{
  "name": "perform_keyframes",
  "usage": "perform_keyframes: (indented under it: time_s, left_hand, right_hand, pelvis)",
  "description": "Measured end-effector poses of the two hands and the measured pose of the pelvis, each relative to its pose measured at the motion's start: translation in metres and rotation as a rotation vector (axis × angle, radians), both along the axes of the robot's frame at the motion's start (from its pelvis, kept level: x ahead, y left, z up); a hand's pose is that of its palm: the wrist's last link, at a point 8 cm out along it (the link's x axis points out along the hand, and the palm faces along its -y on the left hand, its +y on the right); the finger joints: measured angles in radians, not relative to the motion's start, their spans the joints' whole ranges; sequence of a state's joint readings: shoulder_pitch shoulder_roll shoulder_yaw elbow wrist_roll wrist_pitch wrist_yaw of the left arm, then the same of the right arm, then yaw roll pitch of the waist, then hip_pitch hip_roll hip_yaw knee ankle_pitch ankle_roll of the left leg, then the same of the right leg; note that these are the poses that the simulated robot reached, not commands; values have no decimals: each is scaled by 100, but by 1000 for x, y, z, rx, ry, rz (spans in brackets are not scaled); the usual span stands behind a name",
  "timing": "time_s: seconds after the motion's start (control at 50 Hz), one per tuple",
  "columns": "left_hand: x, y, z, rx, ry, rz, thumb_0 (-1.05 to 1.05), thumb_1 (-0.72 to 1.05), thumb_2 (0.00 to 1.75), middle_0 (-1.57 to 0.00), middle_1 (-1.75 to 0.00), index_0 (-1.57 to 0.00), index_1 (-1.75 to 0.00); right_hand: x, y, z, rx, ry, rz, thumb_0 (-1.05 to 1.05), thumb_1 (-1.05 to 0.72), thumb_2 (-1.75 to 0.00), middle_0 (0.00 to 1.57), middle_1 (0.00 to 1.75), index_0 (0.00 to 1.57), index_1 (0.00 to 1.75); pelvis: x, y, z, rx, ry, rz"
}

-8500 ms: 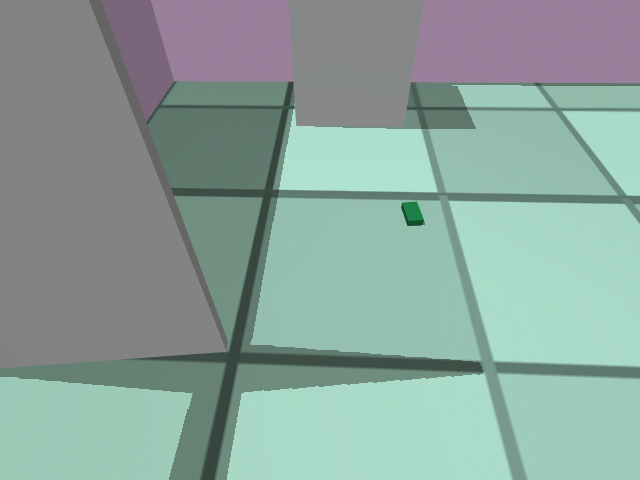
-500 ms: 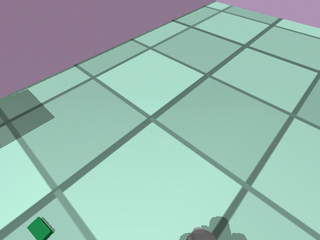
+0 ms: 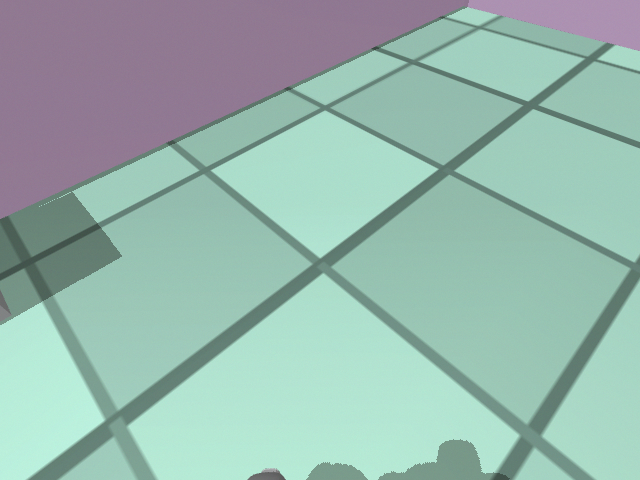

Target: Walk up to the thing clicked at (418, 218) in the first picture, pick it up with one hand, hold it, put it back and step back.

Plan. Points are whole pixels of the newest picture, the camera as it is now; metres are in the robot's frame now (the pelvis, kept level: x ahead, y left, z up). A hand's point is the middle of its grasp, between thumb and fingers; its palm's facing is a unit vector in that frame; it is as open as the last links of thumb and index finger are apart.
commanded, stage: walk up
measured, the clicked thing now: out of the picture +0.20 +0.70 -0.75
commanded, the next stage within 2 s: stand in 1.80 s
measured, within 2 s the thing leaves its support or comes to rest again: neither
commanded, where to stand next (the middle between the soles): +0.22 +0.01 m, yaw +0 degrees
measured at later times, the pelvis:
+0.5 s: pelvis +0.12 +0.02 -0.01, yaw -1 degrees
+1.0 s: pelvis +0.14 +0.02 +0.00, yaw +0 degrees
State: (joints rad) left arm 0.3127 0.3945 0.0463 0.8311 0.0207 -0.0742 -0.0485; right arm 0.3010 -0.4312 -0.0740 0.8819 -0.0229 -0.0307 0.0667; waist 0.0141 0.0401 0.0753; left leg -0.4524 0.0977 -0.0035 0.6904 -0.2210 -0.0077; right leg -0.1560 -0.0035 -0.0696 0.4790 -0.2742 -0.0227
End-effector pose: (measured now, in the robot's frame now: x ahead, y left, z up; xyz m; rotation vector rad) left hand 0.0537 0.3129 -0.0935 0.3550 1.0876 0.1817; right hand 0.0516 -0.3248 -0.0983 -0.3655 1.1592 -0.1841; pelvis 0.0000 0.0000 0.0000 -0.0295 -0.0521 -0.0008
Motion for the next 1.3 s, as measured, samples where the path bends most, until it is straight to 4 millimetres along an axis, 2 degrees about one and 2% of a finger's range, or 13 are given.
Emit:
perform_keyframes:
  time_s: [0.1,0.14,0.26,0.36,0.46,0.58,0.66,0.74,0.9,1.0,1.16,1.3]
  left_hand:
    - [18,32,-30,-19,50,25,1,90,90,-21,-30,-21,-30]
    - [27,37,-37,-27,85,28,1,90,90,-21,-30,-21,-30]
    - [62,42,-31,-54,117,3,1,90,90,-20,-30,-21,-30]
    - [89,43,-23,-45,128,-1,1,90,90,-20,-30,-21,-30]
    - [120,33,-18,-6,125,-1,1,90,90,-20,-30,-21,-30]
    - [153,6,-19,33,77,-11,1,90,90,-20,-30,-20,-30]
    - [170,-12,-14,14,38,-24,1,90,90,-21,-30,-21,-30]
    - [182,-19,-15,-12,4,-27,1,90,90,-21,-30,-21,-30]
    - [188,-13,-24,-80,4,22,1,90,90,-21,-30,-21,-30]
    - [178,-3,-28,-82,53,50,1,90,90,-21,-30,-21,-30]
    - [159,7,-24,-54,149,105,1,90,90,-20,-30,-21,-30]
    - [159,6,-17,-30,173,134,1,90,90,-20,-30,-21,-30]
  right_hand:
    - [38,21,6,-56,-31,14,1,-90,-90,20,30,20,30]
    - [48,29,11,-64,-64,4,1,-90,-90,20,30,20,30]
    - [60,48,26,-59,-53,-27,1,-90,-90,20,30,21,30]
    - [70,48,24,-50,-17,-46,1,-90,-90,20,30,21,30]
    - [87,40,5,-26,10,-58,1,-90,-90,20,30,21,30]
    - [120,27,-33,28,14,-72,1,-90,-90,20,30,21,30]
    - [135,32,-40,58,23,-44,1,-90,-90,20,30,20,30]
    - [138,35,-38,54,40,-27,1,-90,-90,20,30,20,30]
    - [119,32,-16,-14,87,-46,1,-90,-90,20,30,21,30]
    - [124,29,-6,-35,96,-43,1,-90,-90,20,30,21,30]
    - [159,31,-7,-20,85,-18,1,-90,-90,20,30,21,30]
    - [203,38,-13,17,32,7,1,-90,-90,20,30,21,30]
  pelvis:
    - [35,23,-13,19,-2,6]
    - [46,30,-13,20,-3,-4]
    - [75,39,1,10,-10,-4]
    - [99,39,5,23,-15,-16]
    - [118,30,0,40,-13,-22]
    - [131,12,-15,32,-14,-27]
    - [130,8,-12,44,-7,-17]
    - [130,9,-10,42,6,-6]
    - [138,16,-3,42,0,-1]
    - [144,17,1,41,-2,2]
    - [159,16,5,33,8,13]
    - [171,14,7,31,14,24]
